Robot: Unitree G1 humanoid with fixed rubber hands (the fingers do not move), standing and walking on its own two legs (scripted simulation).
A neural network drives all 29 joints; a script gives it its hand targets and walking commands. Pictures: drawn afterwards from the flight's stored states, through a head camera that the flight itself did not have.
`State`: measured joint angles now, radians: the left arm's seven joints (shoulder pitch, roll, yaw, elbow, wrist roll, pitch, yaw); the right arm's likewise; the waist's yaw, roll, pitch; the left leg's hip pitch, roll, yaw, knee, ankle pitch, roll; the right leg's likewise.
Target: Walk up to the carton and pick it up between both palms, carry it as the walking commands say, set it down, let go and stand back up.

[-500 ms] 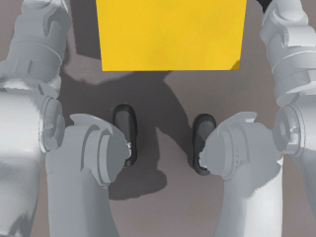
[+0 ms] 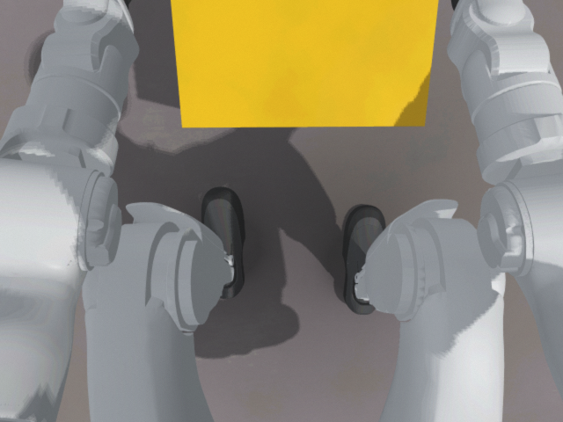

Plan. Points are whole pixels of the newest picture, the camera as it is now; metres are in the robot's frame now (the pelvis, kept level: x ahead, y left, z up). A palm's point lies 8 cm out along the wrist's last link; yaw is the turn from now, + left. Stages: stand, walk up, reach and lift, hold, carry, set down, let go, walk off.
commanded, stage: reach and lift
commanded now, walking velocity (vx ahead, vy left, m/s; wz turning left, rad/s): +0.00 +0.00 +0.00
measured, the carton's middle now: (298, 19) +0.52 +0.01 -0.25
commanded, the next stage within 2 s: none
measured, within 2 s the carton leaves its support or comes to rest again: leaves its support in 0.98 s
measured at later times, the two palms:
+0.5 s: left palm out of the picture +0.54 +0.18 -0.18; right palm out of the picture +0.55 -0.14 -0.18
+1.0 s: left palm out of the picture +0.56 +0.18 -0.17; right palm out of the picture +0.55 -0.14 -0.18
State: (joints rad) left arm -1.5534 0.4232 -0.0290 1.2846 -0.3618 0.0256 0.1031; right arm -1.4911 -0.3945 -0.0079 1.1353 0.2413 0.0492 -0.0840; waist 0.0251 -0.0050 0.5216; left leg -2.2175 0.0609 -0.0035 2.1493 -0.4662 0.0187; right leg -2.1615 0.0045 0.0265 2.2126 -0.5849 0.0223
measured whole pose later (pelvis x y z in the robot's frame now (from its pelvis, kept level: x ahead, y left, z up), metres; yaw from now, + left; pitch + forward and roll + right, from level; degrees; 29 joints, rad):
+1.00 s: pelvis +0.00 +0.00 -0.01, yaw +0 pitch +30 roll -1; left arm -1.60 0.37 -0.04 1.19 -0.33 0.12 0.16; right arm -1.53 -0.36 -0.01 1.12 0.24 0.12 -0.13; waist 0.02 -0.01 0.52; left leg -2.23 0.05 -0.01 2.17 -0.45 0.02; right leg -2.17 0.00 0.03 2.23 -0.58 0.02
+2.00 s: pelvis -0.02 -0.02 +0.02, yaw +3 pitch +23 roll +2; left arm -1.43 0.29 0.31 0.75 -0.06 0.41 0.09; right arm -1.38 -0.25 -0.17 0.69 0.14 0.45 -0.20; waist 0.00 0.00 0.53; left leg -2.05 0.00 -0.01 2.07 -0.42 -0.03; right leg -2.01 0.00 0.04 2.18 -0.57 0.02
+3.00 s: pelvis -0.04 -0.02 +0.13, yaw +4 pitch +17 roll +3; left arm -1.31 0.19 0.42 0.73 0.12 0.54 0.05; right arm -1.29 -0.18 -0.25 0.73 0.00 0.56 -0.13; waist -0.02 -0.01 0.44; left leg -1.65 -0.05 -0.01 1.70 -0.36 -0.03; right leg -1.62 0.02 0.06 1.83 -0.51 0.02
